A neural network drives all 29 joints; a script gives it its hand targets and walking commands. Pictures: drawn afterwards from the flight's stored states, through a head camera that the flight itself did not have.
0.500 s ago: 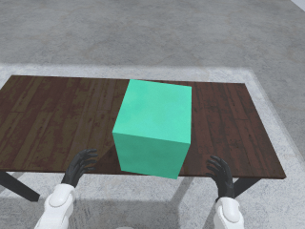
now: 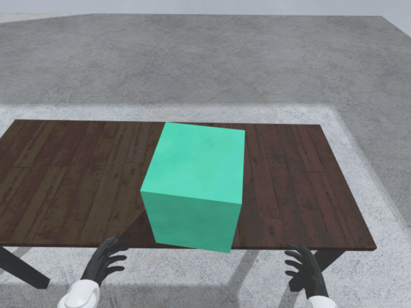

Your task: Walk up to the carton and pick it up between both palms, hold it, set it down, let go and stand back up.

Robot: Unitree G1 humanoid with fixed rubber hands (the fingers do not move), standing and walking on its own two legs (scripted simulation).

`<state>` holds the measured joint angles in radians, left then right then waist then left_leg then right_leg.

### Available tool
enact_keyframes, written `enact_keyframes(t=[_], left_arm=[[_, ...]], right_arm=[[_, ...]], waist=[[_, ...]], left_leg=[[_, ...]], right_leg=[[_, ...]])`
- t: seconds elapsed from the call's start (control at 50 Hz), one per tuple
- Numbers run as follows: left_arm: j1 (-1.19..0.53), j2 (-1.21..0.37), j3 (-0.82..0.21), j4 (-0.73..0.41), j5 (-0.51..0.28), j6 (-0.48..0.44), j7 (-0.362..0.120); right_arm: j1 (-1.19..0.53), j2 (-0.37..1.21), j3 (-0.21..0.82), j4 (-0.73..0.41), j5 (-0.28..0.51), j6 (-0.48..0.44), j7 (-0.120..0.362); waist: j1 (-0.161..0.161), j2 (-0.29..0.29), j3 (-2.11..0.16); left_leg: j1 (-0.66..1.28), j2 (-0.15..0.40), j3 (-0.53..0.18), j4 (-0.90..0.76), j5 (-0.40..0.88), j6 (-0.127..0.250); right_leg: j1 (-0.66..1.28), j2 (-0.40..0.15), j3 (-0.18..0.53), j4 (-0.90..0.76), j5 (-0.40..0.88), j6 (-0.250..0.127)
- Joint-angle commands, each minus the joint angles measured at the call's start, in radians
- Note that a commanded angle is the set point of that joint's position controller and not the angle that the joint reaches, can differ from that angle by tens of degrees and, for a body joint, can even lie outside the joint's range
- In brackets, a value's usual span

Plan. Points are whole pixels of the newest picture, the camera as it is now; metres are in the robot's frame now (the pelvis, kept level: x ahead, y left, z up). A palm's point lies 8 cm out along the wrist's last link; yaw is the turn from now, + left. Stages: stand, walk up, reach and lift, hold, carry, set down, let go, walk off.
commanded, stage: set down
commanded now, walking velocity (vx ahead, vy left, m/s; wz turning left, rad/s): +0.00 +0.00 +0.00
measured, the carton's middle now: (198, 189) +0.40 +0.05 -0.07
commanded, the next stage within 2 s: let go in 0.36 s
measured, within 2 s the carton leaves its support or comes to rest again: neither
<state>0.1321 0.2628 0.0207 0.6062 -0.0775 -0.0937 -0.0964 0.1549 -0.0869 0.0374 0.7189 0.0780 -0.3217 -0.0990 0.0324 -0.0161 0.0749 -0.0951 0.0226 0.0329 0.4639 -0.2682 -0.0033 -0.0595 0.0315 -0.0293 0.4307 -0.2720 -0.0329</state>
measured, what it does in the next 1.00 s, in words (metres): stands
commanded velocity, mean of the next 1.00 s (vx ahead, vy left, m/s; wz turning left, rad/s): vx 0.00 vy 0.00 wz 0.00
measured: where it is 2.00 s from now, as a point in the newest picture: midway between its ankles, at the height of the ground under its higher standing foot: outside the picture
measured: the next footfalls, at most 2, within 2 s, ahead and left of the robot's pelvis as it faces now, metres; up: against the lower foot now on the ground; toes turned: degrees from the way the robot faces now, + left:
none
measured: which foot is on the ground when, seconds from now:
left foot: down 0.00-1.00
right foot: down 0.00-1.00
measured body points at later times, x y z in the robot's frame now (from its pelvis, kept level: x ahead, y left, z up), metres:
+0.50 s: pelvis +0.00 +0.00 +0.00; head -0.01 +0.00 +0.45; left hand +0.17 +0.23 -0.08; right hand +0.16 -0.22 -0.08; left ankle +0.00 +0.12 -0.74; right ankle -0.02 -0.10 -0.74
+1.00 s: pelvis +0.00 +0.00 +0.00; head -0.01 -0.01 +0.45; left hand +0.16 +0.23 -0.08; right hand +0.15 -0.25 -0.10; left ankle +0.00 +0.12 -0.74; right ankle -0.02 -0.10 -0.74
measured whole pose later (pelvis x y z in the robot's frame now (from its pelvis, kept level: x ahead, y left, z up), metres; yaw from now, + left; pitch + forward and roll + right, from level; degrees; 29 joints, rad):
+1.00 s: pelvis +0.00 +0.00 +0.00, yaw -1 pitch -3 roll +0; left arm 0.21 0.21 0.01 0.58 0.02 0.01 0.01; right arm 0.20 -0.23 -0.02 0.72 -0.01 -0.07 -0.01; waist 0.01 0.01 0.01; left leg -0.15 0.03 0.04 0.45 -0.25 -0.01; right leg -0.13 0.04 -0.03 0.43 -0.25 -0.04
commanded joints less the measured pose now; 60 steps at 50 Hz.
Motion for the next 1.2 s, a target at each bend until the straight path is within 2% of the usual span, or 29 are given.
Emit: enact_keyframes(t=[0.0, 0.16, 0.18, 0.38, 0.56, 0.8, 0.84, 0.86, 0.88, 0.92, 0.96, 1.18], left_arm=[[-0.081, 0.121, 0.039, -0.12, 0.011, 0.011, 0.009], [-0.07, 0.1, 0.037, -0.121, 0.032, 0.072, 0.029], [-0.062, 0.102, 0.037, -0.13, 0.029, 0.076, 0.031], [-0.031, 0.064, 0.039, -0.148, 0.075, 0.16, 0.069], [-0.028, 0.041, 0.023, -0.18, 0.076, 0.208, 0.105], [-0.006, 0.031, 0.027, -0.182, 0.093, 0.22, 0.103], [-0.011, 0.034, 0.028, -0.189, 0.093, 0.219, 0.103], [0.082, 0.084, 0.038, -0.108, 0.102, 0.126, 0.113], [0.112, 0.1, 0.043, -0.089, 0.097, 0.096, 0.111], [0.093, 0.096, 0.04, -0.091, 0.101, 0.058, 0.107], [0.084, 0.078, 0.028, -0.093, 0.097, 0.045, 0.106], [0.136, 0.113, 0.011, -0.046, 0.086, 0.042, 0.106]], right_arm=[[-0.064, -0.06, -0.019, -0.121, -0.023, 0.007, 0.011], [-0.059, -0.09, -0.039, -0.109, -0.051, 0.056, 0.035], [-0.051, -0.089, -0.04, -0.124, -0.052, 0.059, 0.036], [-0.051, -0.147, -0.062, -0.084, -0.075, 0.104, 0.079], [-0.052, -0.183, -0.081, -0.101, -0.095, 0.128, 0.115], [-0.026, -0.206, -0.074, -0.098, -0.08, 0.122, 0.118], [-0.025, -0.211, -0.077, -0.102, -0.079, 0.121, 0.119], [0.017, -0.263, -0.091, -0.051, -0.092, 0.199, 0.082], [0.027, -0.266, -0.087, -0.066, -0.091, 0.232, 0.073], [0.046, -0.256, -0.081, -0.074, -0.091, 0.254, 0.074], [0.057, -0.261, -0.079, -0.068, -0.089, 0.263, 0.078], [0.088, -0.291, -0.078, -0.04, -0.092, 0.276, 0.098]], waist=[[-0.008, 0.042, -0.074], [-0.013, 0.037, -0.059], [-0.016, 0.025, -0.066], [-0.017, 0.046, -0.054], [-0.021, 0.016, -0.066], [-0.021, 0.006, -0.075], [-0.021, 0.006, -0.081], [0.015, 0.107, -0.16], [0.005, 0.085, -0.144], [-0.015, 0.036, -0.202], [-0.024, 0.013, -0.174], [-0.03, 0.0, -0.05]], left_leg=[[0.088, -0.011, 0.012, -0.055, 0.268, -0.016], [0.092, -0.009, 0.017, -0.083, 0.225, -0.011], [0.094, -0.01, 0.019, -0.083, 0.23, -0.008], [0.138, -0.005, 0.021, -0.1, 0.272, -0.016], [0.134, -0.002, 0.023, -0.108, 0.243, -0.008], [0.134, -0.015, 0.02, -0.098, 0.262, -0.011], [0.134, -0.015, 0.021, -0.097, 0.269, -0.013], [-0.018, 0.062, -0.063, -0.017, 0.406, 0.018], [-0.049, 0.079, -0.07, -0.031, 0.329, 0.024], [-0.011, 0.092, -0.088, -0.02, 0.356, 0.033], [-0.027, 0.091, -0.094, -0.027, 0.309, 0.028], [-0.103, 0.084, -0.12, -0.065, 0.159, 0.024]], right_leg=[[-0.112, -0.052, 0.044, -0.12, 0.161, -0.003], [-0.126, -0.049, 0.034, -0.134, 0.126, 0.002], [-0.12, -0.051, 0.036, -0.136, 0.139, 0.005], [-0.146, -0.032, 0.015, -0.153, 0.142, -0.001], [-0.157, -0.032, 0.015, -0.149, 0.149, 0.01], [-0.124, -0.044, 0.032, -0.139, 0.265, 0.028], [-0.119, -0.041, 0.031, -0.139, 0.259, 0.027], [-0.078, -0.101, 0.09, -0.058, 0.324, 0.024], [-0.059, -0.13, 0.113, -0.06, 0.306, 0.021], [-0.05, -0.141, 0.129, -0.033, 0.395, 0.009], [-0.086, -0.135, 0.118, -0.04, 0.361, 0.007], [-0.178, -0.128, 0.117, -0.065, 0.181, 0.012]])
